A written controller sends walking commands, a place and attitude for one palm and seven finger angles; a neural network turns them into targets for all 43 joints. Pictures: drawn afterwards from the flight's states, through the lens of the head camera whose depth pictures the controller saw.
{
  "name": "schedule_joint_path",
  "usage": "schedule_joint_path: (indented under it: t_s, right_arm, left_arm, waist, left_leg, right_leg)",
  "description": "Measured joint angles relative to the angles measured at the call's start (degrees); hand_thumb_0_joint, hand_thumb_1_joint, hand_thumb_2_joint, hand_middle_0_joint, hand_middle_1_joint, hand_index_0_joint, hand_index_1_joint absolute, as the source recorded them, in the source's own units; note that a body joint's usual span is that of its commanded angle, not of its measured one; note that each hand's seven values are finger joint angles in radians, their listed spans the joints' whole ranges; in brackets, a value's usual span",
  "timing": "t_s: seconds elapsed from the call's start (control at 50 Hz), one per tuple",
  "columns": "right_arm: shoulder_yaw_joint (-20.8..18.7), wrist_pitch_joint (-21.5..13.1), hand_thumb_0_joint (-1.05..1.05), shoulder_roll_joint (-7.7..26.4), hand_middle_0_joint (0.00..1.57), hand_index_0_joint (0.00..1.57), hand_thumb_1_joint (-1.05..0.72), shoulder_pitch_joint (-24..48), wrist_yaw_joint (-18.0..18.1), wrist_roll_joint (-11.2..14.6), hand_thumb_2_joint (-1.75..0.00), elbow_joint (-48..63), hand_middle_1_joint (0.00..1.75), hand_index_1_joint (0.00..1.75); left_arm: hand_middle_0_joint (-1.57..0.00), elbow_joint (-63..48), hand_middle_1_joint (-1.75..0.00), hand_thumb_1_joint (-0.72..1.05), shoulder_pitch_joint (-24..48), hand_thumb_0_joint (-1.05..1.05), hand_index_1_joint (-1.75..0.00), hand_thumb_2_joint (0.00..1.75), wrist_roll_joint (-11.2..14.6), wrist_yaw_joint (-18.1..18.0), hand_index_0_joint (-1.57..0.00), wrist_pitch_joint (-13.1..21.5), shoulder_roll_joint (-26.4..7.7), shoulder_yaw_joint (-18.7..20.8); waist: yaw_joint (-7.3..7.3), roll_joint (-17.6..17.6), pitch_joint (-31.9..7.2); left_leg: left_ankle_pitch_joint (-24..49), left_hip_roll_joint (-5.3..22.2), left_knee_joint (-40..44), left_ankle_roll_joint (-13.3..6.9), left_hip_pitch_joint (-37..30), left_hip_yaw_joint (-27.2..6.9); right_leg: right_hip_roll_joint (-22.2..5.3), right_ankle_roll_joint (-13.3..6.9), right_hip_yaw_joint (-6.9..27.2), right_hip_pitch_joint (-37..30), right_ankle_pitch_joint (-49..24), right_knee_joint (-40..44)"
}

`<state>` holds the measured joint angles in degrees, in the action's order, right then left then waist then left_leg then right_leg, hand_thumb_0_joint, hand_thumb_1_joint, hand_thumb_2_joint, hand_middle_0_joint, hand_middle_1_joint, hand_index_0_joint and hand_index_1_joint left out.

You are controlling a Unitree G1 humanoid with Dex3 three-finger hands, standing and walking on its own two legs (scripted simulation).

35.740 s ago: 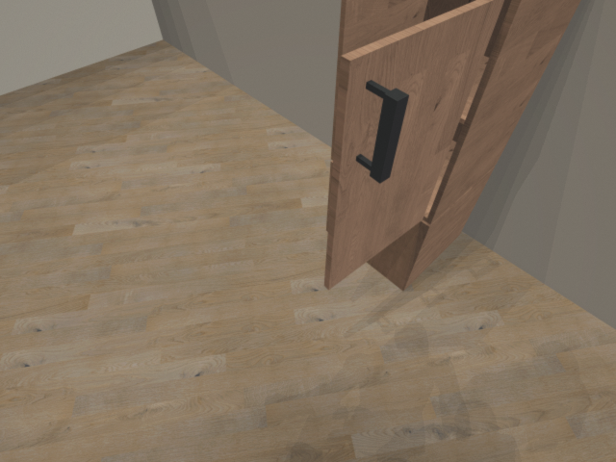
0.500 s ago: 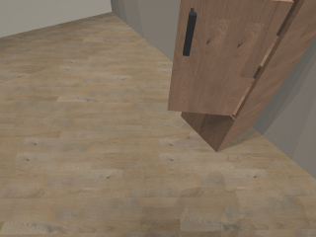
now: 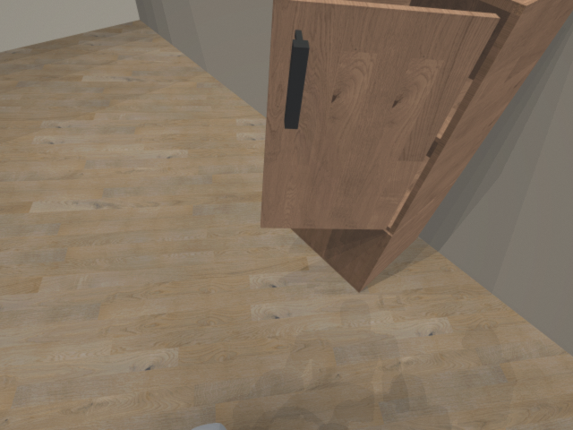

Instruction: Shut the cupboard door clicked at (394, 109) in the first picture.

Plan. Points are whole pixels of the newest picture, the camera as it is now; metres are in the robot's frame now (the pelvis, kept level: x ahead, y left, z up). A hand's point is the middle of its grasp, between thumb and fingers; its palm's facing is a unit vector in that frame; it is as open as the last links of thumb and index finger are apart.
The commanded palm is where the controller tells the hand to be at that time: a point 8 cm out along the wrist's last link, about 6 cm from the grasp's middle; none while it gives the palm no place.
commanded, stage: take the last steps up to it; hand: left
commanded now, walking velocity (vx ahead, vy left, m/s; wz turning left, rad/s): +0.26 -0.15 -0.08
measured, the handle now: (294, 81) +0.64 +0.03 +0.14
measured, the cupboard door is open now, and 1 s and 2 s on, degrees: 50 50 50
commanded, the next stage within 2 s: come to a stop and stand still in 0.26 s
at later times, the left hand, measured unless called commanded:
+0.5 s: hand (247, 343) +0.28 +0.07 -0.15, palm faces -0.04 -0.98 -0.20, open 7.3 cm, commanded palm none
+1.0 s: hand (197, 370) +0.23 +0.15 -0.17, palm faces +0.07 -0.97 -0.22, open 7.4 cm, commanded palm none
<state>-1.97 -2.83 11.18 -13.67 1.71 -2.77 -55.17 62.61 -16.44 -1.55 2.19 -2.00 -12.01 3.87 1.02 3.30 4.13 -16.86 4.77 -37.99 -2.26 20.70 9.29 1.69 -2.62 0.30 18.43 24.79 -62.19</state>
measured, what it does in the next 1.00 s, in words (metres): walks ahead: right foot, then left foot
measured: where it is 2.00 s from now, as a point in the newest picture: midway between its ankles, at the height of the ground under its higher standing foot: outside the picture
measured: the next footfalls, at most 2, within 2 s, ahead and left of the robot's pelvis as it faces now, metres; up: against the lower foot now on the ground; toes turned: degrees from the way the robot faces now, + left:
right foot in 0.34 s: +0.25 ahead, -0.21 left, +0.00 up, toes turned -7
left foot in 0.80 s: +0.27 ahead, +0.03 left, +0.00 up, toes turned +1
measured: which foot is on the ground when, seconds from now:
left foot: down 0.00-0.34, up 0.36-0.78, down 0.80-1.00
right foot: up 0.00-0.32, down 0.34-0.80, up 0.82-1.00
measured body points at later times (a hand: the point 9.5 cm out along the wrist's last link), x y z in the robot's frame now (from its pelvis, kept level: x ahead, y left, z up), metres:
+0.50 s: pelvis +0.18 -0.10 +0.01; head +0.23 -0.12 +0.46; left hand +0.28 +0.12 -0.13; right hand +0.15 -0.34 -0.15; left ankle +0.12 +0.03 -0.66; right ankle +0.21 -0.21 -0.72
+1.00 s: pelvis +0.20 -0.06 +0.02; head +0.25 -0.02 +0.46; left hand +0.23 +0.20 -0.15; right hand +0.31 -0.30 -0.11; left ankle +0.23 +0.02 -0.72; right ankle +0.14 -0.21 -0.65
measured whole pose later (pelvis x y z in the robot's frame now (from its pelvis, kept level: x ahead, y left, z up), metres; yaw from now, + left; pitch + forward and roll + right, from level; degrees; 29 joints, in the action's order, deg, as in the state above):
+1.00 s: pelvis +0.20 -0.06 +0.02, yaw +0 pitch +0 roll -2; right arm -0.4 1.6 10.2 -6.3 2.4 -1.5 -53.4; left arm 57.8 -11.2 -0.7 -1.5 -3.4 -14.0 3.7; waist -1.8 1.9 6.0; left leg -12.4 0.2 -29.5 -3.5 17.5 2.0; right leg 1.1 2.4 2.6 21.6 28.0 -58.7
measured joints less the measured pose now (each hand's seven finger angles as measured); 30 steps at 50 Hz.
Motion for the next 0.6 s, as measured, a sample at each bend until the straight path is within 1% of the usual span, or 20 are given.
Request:
schedule_joint_path:
  t_s: [0.02,0.06,0.12,0.16,0.22,0.28,0.32,0.34,0.36,0.38,0.4,0.42,0.44,0.46,0.5,0.56,0.6]
  right_arm:
    - [0.07,0.02,0.0,-0.36,0.21,0.2,-0.91,-0.75,0.18,0.03,-0.9,-0.34,0.3,0.3]
    - [0.23,0.04,0.0,-1.05,0.21,0.2,-0.91,-2.27,0.35,0.13,-0.9,-1.46,0.3,0.3]
    - [0.4,0.15,0.0,-1.87,0.21,0.2,-0.91,-4.63,0.12,0.32,-0.9,-3.0,0.3,0.3]
    - [0.28,0.39,0.0,-2.22,0.21,0.2,-0.91,-6.13,-0.2,0.41,-0.9,-3.71,0.3,0.3]
    - [-0.04,0.9,0.0,-2.49,0.21,0.2,-0.91,-7.97,-0.73,0.39,-0.9,-4.52,0.3,0.3]
    - [-0.49,1.53,0.0,-2.43,0.21,0.2,-0.9,-9.31,-1.06,0.35,-0.9,-5.3,0.3,0.3]
    - [-0.76,1.98,0.0,-2.22,0.21,0.2,-0.9,-10.23,-1.18,0.44,-0.9,-5.9,0.3,0.3]
    - [-0.86,2.14,0.0,-2.23,0.21,0.2,-0.9,-11.0,-1.29,0.63,-0.9,-6.18,0.3,0.3]
    - [-0.99,2.48,0.0,-1.78,0.21,0.2,-0.9,-10.73,-1.38,0.97,-0.9,-6.79,0.3,0.3]
    - [-1.09,3.18,0.0,-1.11,0.21,0.2,-0.9,-9.67,-1.3,1.3,-0.9,-7.19,0.3,0.3]
    - [-1.15,3.72,0.01,-0.56,0.21,0.2,-0.91,-8.37,-1.1,1.51,-0.9,-7.38,0.3,0.3]
    - [-1.16,3.95,0.01,-0.16,0.21,0.2,-0.91,-7.06,-0.86,1.65,-0.9,-7.31,0.3,0.3]
    - [-1.09,3.88,0.01,0.15,0.21,0.2,-0.91,-5.84,-0.63,1.75,-0.9,-7.04,0.3,0.3]
    - [-0.94,3.72,0.01,0.38,0.21,0.2,-0.91,-4.68,-0.4,1.84,-0.9,-6.66,0.3,0.3]
    - [-0.65,3.57,0.01,0.53,0.2,0.2,-0.91,-2.52,-0.1,2.18,-0.9,-5.68,0.3,0.3]
    - [-0.52,4.3,0.0,0.47,0.2,0.2,-0.91,0.72,-0.13,2.3,-0.9,-4.21,0.3,0.3]
    - [-0.69,5.09,0.0,0.56,0.2,0.2,-0.91,3.16,-0.32,2.19,-0.9,-3.28,0.3,0.3]
  left_arm:
    - [-0.2,-0.44,-0.3,0.91,1.06,0.01,-0.3,0.9,-0.22,0.2,-0.2,-0.17,-0.2,0.2]
    - [-0.2,-1.89,-0.3,0.91,3.19,0.01,-0.3,0.9,-0.41,0.51,-0.2,-0.23,-0.46,0.56]
    - [-0.19,-4.0,-0.3,0.91,5.94,0.01,-0.3,0.9,-0.28,0.71,-0.2,0.12,-0.64,0.71]
    - [-0.19,-4.88,-0.3,0.91,7.52,0.01,-0.3,0.9,-0.18,0.71,-0.2,0.26,-0.66,0.62]
    - [-0.19,-5.61,-0.3,0.91,9.74,0.0,-0.3,0.9,-0.01,0.71,-0.19,0.46,-0.65,0.34]
    - [-0.19,-5.96,-0.3,0.91,11.36,0.0,-0.3,0.9,0.05,0.69,-0.19,0.89,-0.61,0.13]
    - [-0.19,-6.14,-0.3,0.91,11.79,0.0,-0.3,0.9,0.06,0.66,-0.19,1.68,-0.62,-0.06]
    - [-0.19,-6.35,-0.3,0.91,11.63,0.0,-0.3,0.9,0.05,0.66,-0.2,2.41,-0.87,-0.22]
    - [-0.19,-6.12,-0.3,0.91,11.84,0.0,-0.3,0.9,-0.02,0.28,-0.2,3.35,-0.43,-0.12]
    - [-0.19,-5.94,-0.3,0.91,12.03,0.0,-0.3,0.9,0.12,-0.16,-0.2,4.0,0.36,-0.26]
    - [-0.19,-5.72,-0.3,0.91,11.94,0.0,-0.3,0.9,0.22,-0.59,-0.2,4.48,1.11,-0.52]
    - [-0.2,-5.39,-0.3,0.91,11.69,0.0,-0.3,0.9,0.34,-1.07,-0.2,4.74,1.78,-0.82]
    - [-0.2,-4.91,-0.3,0.91,11.36,0.0,-0.3,0.9,0.46,-1.57,-0.2,4.78,2.41,-1.17]
    - [-0.2,-4.35,-0.3,0.91,10.92,0.0,-0.3,0.9,0.5,-2.01,-0.2,4.72,3.01,-1.52]
    - [-0.2,-3.45,-0.3,0.91,10.02,0.0,-0.3,0.9,0.67,-2.95,-0.2,4.43,3.91,-1.61]
    - [-0.2,-3.24,-0.3,0.94,9.36,-0.01,-0.3,0.9,0.56,-3.69,-0.2,3.78,3.55,-1.25]
    - [-0.2,-3.21,-0.3,0.94,9.04,-0.01,-0.3,0.9,0.45,-3.81,-0.2,3.14,3.25,-1.13]
  waist:
    - [-0.07,-0.02,0.04]
    - [-0.39,-0.27,0.13]
    - [-0.31,-1.03,0.06]
    - [0.24,-1.66,-0.05]
    - [1.51,-2.53,0.1]
    - [2.79,-3.29,0.33]
    - [3.26,-3.67,0.34]
    - [3.28,-3.29,-0.02]
    - [2.85,-3.99,0.18]
    - [2.64,-5.07,0.9]
    - [2.52,-5.68,1.44]
    - [2.36,-5.86,1.82]
    - [2.23,-5.87,2.04]
    - [2.06,-5.76,2.05]
    - [1.64,-5.28,1.66]
    - [0.37,-4.67,1.08]
    - [-0.54,-4.39,1.12]
  left_leg:
    - [0.18,0.01,1.68,0.31,-1.46,0.16]
    - [1.25,0.11,5.82,0.87,-4.52,0.45]
    - [2.69,0.64,11.73,1.6,-8.8,0.69]
    - [3.0,1.16,14.45,2.34,-11.08,0.77]
    - [2.26,2.03,16.36,3.81,-13.59,0.79]
    - [-0.1,3.21,15.55,5.66,-15.21,0.82]
    - [-2.93,4.25,12.92,7.22,-15.78,0.66]
    - [-5.01,4.47,10.02,7.46,-15.31,0.44]
    - [-7.33,5.22,4.55,6.46,-13.52,-0.56]
    - [-11.06,5.06,-2.86,5.22,-10.76,-2.94]
    - [-13.62,3.95,-10.33,4.31,-7.63,-5.03]
    - [-14.28,2.59,-16.42,3.88,-4.76,-6.19]
    - [-13.72,1.39,-20.36,3.81,-2.35,-6.65]
    - [-12.92,0.38,-22.01,3.92,-0.5,-6.66]
    - [-11.85,-1.35,-19.77,4.26,1.59,-6.25]
    - [-10.98,-3.46,-14.3,4.84,3.1,-5.94]
    - [-10.65,-4.65,-13.44,5.04,4.06,-6.08]
  right_leg:
    - [-0.83,0.39,-0.31,2.81,-2.2,-3.17]
    - [-2.72,1.36,-0.54,7.38,-6.12,-4.34]
    - [-5.16,2.66,-0.55,11.66,-10.42,1.1]
    - [-6.37,3.27,-0.77,13.03,-12.95,6.53]
    - [-7.28,3.69,-1.5,12.97,-15.12,15.33]
    - [-6.78,3.46,-2.75,10.62,-15.56,22.67]
    - [-5.71,2.92,-4.02,6.95,-16.11,28.34]
    - [-5.39,2.29,-4.3,4.44,-16.33,31.45]
    - [-4.65,1.89,-4.6,4.27,-15.23,30.63]
    - [-3.91,1.65,-5.01,4.3,-13.59,28.95]
    - [-3.49,1.47,-5.26,3.85,-12.45,28.47]
    - [-3.26,1.33,-5.33,2.96,-12.01,29.09]
    - [-3.15,1.55,-5.4,1.77,-12.26,30.42]
    - [-3.04,1.5,-5.46,0.61,-12.66,31.92]
    - [-3.02,1.0,-5.58,-1.42,-13.15,34.51]
    - [-3.12,0.76,-5.91,-3.47,-13.0,36.45]
    - [-3.25,0.81,-6.04,-4.41,-12.54,36.7]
